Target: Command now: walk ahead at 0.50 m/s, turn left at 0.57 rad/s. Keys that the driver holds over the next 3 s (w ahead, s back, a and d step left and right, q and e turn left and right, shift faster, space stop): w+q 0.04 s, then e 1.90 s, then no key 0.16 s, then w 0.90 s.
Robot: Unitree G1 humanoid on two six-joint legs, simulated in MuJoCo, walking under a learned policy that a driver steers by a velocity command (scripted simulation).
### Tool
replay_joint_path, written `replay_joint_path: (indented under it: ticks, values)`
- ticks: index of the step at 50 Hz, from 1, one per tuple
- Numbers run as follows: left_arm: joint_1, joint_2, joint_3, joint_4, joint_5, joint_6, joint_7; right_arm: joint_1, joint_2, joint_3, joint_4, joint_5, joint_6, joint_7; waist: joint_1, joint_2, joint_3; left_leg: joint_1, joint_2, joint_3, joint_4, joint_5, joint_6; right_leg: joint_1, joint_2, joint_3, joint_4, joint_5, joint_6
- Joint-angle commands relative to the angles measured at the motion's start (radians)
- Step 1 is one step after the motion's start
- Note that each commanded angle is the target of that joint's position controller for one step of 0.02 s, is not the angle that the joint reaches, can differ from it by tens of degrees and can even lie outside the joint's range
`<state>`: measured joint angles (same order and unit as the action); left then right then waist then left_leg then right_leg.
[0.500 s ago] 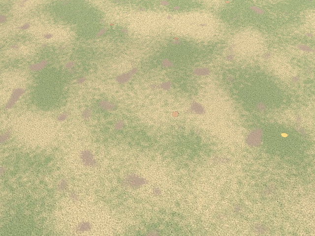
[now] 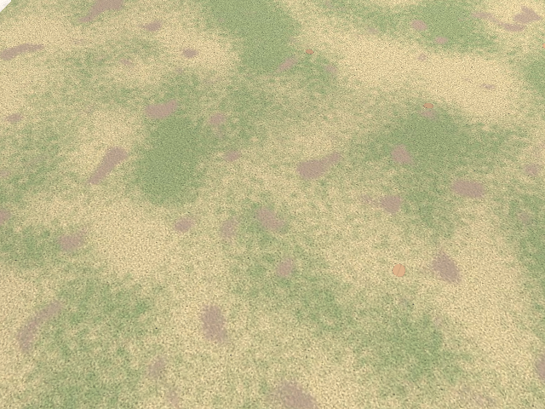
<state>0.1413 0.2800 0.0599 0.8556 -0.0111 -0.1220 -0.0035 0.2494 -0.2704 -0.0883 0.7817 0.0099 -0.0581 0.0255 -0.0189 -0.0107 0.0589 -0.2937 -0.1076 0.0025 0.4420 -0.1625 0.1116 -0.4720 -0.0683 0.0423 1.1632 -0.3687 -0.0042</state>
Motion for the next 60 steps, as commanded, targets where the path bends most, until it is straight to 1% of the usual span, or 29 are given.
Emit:
replay_joint_path:
  ticks: [1, 5, 9, 12, 14, 15, 16, 17, 18, 20, 22, 24, 28, 32, 34, 35, 36, 37, 38, 40, 41, 44, 48, 53, 56, 57, 58, 59, 60]
  values:
    - [0.024, 0.100, 0.029, -0.061, 0.021, 0.010, 0.005, -0.019, -0.135, -0.027, -0.083, 0.002, -0.022, -0.018, 0.042, 0.013, -0.091, 0.119, 0.279, -0.328, -0.223, 0.287, 0.205, -0.126, -0.047, 0.025, -0.129, 0.071, 0.039]
    - [-0.079, 0.048, 0.006, -0.084, 0.027, 0.016, 0.001, 0.008, -0.142, -0.026, -0.069, -0.005, -0.010, -0.044, 0.004, 0.065, -0.060, 0.030, 0.184, -0.128, -0.191, 0.493, 0.123, -0.043, 0.001, -0.039, -0.460, 0.367, 0.066]
    - [-0.135, 0.055, 0.000, -0.097, 0.014, 0.006, -0.020, 0.076, -0.120, -0.010, -0.020, -0.013, -0.007, -0.045, -0.047, 0.101, -0.088, 0.110, 0.213, -0.114, -0.157, 0.451, 0.070, 0.021, 0.032, -0.045, -0.607, 0.580, 0.023]
    - [-0.116, 0.101, 0.012, -0.095, 0.017, 0.003, -0.032, 0.045, -0.126, -0.009, -0.005, -0.021, -0.005, -0.045, -0.021, 0.106, -0.094, 0.213, 0.266, -0.133, -0.068, 0.488, 0.055, 0.014, 0.040, -0.027, -0.638, 0.457, -0.029]
    - [0.002, 0.142, 0.031, -0.062, 0.024, 0.000, -0.036, -0.001, -0.132, -0.010, -0.009, -0.014, 0.002, -0.053, 0.051, 0.096, -0.130, 0.239, 0.233, -0.103, 0.099, 0.604, 0.016, 0.129, 0.077, -0.053, -0.704, 0.467, -0.065]
    - [0.068, 0.199, 0.047, -0.056, 0.030, -0.002, -0.034, 0.016, -0.129, -0.009, -0.023, -0.024, 0.005, -0.059, 0.067, 0.023, -0.199, 0.192, 0.164, -0.059, 0.288, 0.487, -0.032, 0.269, 0.008, 0.032, -0.691, 0.782, -0.103]
    - [0.099, 0.259, 0.054, -0.073, 0.042, 0.007, -0.032, 0.122, -0.091, 0.005, -0.038, -0.039, 0.001, -0.059, 0.018, -0.167, -0.321, -0.054, 0.057, -0.020, 0.629, -0.006, -0.107, 0.548, -0.193, 0.295, -0.642, 1.088, -0.256]
    - [0.118, 0.204, 0.040, -0.072, 0.030, 0.025, -0.032, 0.171, -0.071, 0.018, -0.036, -0.030, 0.004, -0.052, 0.024, -0.261, -0.429, -0.237, -0.014, -0.067, 0.819, -0.516, -0.146, 0.682, -0.308, 0.550, -0.724, 1.009, -0.390]
    - [0.084, 0.174, 0.036, -0.094, 0.009, 0.040, -0.033, 0.129, -0.137, 0.006, -0.036, -0.007, 0.015, -0.046, 0.042, -0.148, -0.391, -0.300, 0.041, -0.132, 0.901, -0.483, -0.143, 0.616, -0.278, 0.555, -0.769, 0.688, -0.361]
    - [-0.003, 0.144, 0.026, -0.126, 0.006, 0.070, -0.020, 0.004, -0.141, -0.002, -0.063, 0.000, 0.048, -0.058, 0.039, -0.021, -0.206, -0.345, 0.094, -0.106, 0.856, -0.372, -0.144, 0.362, -0.207, 0.438, -0.843, 0.329, -0.283]
    - [-0.040, 0.146, 0.028, -0.139, 0.018, 0.092, -0.004, -0.021, -0.129, -0.005, -0.081, -0.016, 0.069, -0.072, 0.009, -0.060, -0.133, -0.251, 0.119, -0.096, 0.679, -0.308, -0.142, 0.173, -0.125, 0.371, -0.901, 0.166, -0.233]
    - [-0.037, 0.159, 0.038, -0.148, 0.025, 0.106, 0.008, -0.002, -0.089, 0.004, -0.076, -0.019, 0.063, -0.080, 0.005, -0.119, -0.146, -0.186, 0.094, -0.066, 0.533, -0.282, -0.153, 0.136, -0.075, 0.321, -0.905, 0.208, -0.222]
    - [-0.025, 0.181, 0.056, -0.167, 0.005, 0.121, 0.025, -0.019, -0.089, 0.007, -0.077, -0.016, 0.053, -0.081, 0.021, -0.121, -0.209, -0.116, 0.080, -0.082, 0.369, -0.179, -0.173, 0.156, -0.068, 0.342, -0.888, 0.176, -0.215]
    - [-0.017, 0.177, 0.060, -0.180, -0.001, 0.143, 0.031, -0.040, -0.098, 0.004, -0.088, -0.008, 0.040, -0.070, 0.030, -0.143, -0.183, -0.073, 0.066, -0.087, 0.217, -0.155, -0.165, 0.168, -0.059, 0.411, -0.872, 0.097, -0.189]
    - [-0.030, 0.171, 0.059, -0.190, -0.009, 0.156, 0.036, 0.002, -0.098, -0.001, -0.077, -0.004, 0.027, -0.060, -0.003, -0.145, -0.170, 0.028, 0.063, -0.066, 0.039, -0.065, -0.140, 0.141, -0.027, 0.414, -0.833, 0.089, -0.155]
    - [-0.009, 0.152, 0.053, -0.191, -0.012, 0.160, 0.038, 0.028, -0.128, -0.011, -0.073, -0.008, 0.023, -0.059, -0.010, -0.121, -0.168, 0.115, 0.121, -0.096, -0.046, -0.036, -0.113, 0.089, 0.011, 0.390, -0.786, 0.041, -0.117]
    - [0.004, 0.103, 0.040, -0.206, -0.010, 0.160, 0.036, 0.045, -0.211, -0.030, -0.082, -0.034, 0.027, -0.065, 0.003, 0.046, -0.170, 0.198, 0.328, -0.286, -0.120, -0.064, -0.026, -0.041, 0.091, 0.277, -0.604, -0.084, -0.059]
    - [-0.007, 0.107, 0.046, -0.237, -0.011, 0.146, 0.031, -0.001, -0.250, -0.041, -0.090, -0.070, 0.035, -0.063, 0.028, 0.313, -0.124, 0.127, 0.484, -0.510, -0.191, 0.078, 0.111, -0.164, 0.222, 0.080, -0.357, -0.217, -0.011]
    - [0.033, 0.178, 0.068, -0.214, 0.004, 0.137, 0.026, -0.060, -0.192, -0.024, -0.126, -0.076, 0.030, -0.066, 0.040, 0.241, -0.129, 0.099, 0.507, -0.492, -0.172, 0.160, 0.145, -0.154, 0.157, 0.115, -0.149, -0.205, 0.019]
    - [0.098, 0.176, 0.079, -0.162, -0.005, 0.155, 0.030, -0.141, -0.132, -0.008, -0.151, -0.038, 0.028, -0.073, 0.070, 0.126, -0.116, 0.116, 0.392, -0.292, -0.116, 0.216, 0.064, -0.163, 0.142, 0.089, -0.011, -0.100, 0.052]
    - [0.102, 0.159, 0.074, -0.159, -0.002, 0.166, 0.033, -0.140, -0.124, -0.004, -0.150, -0.025, 0.029, -0.074, 0.058, 0.124, -0.105, 0.134, 0.378, -0.247, -0.105, 0.253, 0.057, -0.189, 0.133, 0.083, 0.046, -0.063, 0.071]
    - [0.031, 0.110, 0.055, -0.208, -0.016, 0.174, 0.025, -0.091, -0.131, -0.004, -0.141, -0.029, 0.043, -0.081, 0.016, 0.156, -0.089, 0.180, 0.347, -0.141, -0.106, 0.318, 0.078, -0.212, 0.103, 0.019, -0.008, -0.002, 0.109]
    - [-0.033, 0.087, 0.038, -0.265, -0.013, 0.171, 0.006, -0.052, -0.177, -0.025, -0.135, -0.026, 0.059, -0.084, -0.027, 0.191, -0.128, 0.249, 0.391, -0.104, -0.094, 0.338, 0.103, -0.131, 0.052, -0.023, -0.215, -0.018, 0.118]
    - [-0.016, 0.110, 0.047, -0.290, -0.013, 0.181, -0.015, -0.072, -0.212, -0.043, -0.135, -0.003, 0.060, -0.061, -0.020, 0.214, -0.133, 0.205, 0.426, -0.056, -0.062, 0.350, 0.092, 0.048, 0.059, -0.102, -0.447, -0.004, 0.062]
    - [0.084, 0.125, 0.065, -0.262, -0.010, 0.184, -0.016, -0.056, -0.179, -0.038, -0.110, 0.020, 0.053, -0.054, 0.035, 0.151, -0.147, 0.105, 0.382, 0.033, 0.095, 0.238, -0.016, 0.285, 0.097, -0.109, -0.757, 0.248, -0.023]
    - [0.126, 0.211, 0.090, -0.264, -0.011, 0.180, -0.002, -0.022, -0.131, -0.026, -0.109, -0.010, 0.050, -0.049, 0.027, -0.047, -0.172, -0.095, 0.301, 0.129, 0.316, -0.015, -0.113, 0.478, -0.045, 0.107, -0.790, 0.554, -0.085]
    - [0.119, 0.308, 0.100, -0.296, 0.004, 0.173, 0.009, -0.047, -0.078, -0.002, -0.162, -0.063, 0.047, -0.045, 0.006, -0.319, -0.169, -0.389, 0.162, 0.127, 0.593, -0.545, -0.200, 0.571, -0.296, 0.431, -0.727, 0.967, -0.264]
    - [0.157, 0.270, 0.092, -0.296, 0.038, 0.149, -0.004, -0.145, -0.132, -0.017, -0.186, -0.038, 0.042, -0.054, 0.105, -0.224, -0.256, -0.411, 0.134, -0.031, 0.744, -0.554, -0.199, 0.502, -0.337, 0.472, -0.779, 0.840, -0.381]
    - [0.114, 0.245, 0.081, -0.287, 0.038, 0.132, -0.006, -0.176, -0.158, -0.026, -0.186, -0.011, 0.046, -0.059, 0.080, -0.157, -0.192, -0.426, 0.151, -0.060, 0.784, -0.469, -0.184, 0.462, -0.266, 0.385, -0.797, 0.712, -0.334]
